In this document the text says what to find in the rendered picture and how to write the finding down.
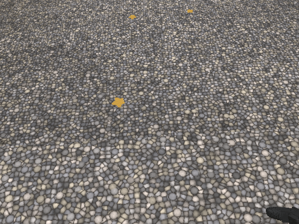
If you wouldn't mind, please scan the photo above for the right robot hand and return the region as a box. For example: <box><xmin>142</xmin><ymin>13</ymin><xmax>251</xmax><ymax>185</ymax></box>
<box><xmin>265</xmin><ymin>206</ymin><xmax>299</xmax><ymax>224</ymax></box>

